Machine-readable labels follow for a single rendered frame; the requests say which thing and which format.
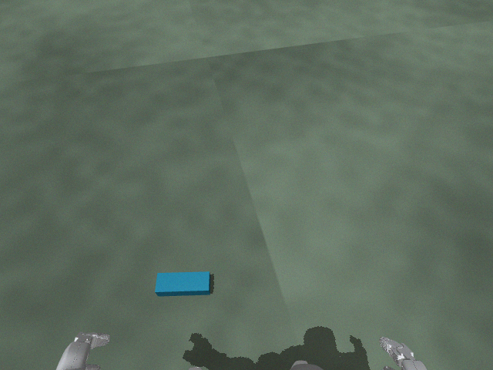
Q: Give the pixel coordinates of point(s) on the right robot hand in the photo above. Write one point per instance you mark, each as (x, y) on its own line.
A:
(401, 354)

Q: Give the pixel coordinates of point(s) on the left robot hand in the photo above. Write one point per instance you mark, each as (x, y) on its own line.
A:
(76, 354)

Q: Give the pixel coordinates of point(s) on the carton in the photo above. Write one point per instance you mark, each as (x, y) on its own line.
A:
(183, 283)

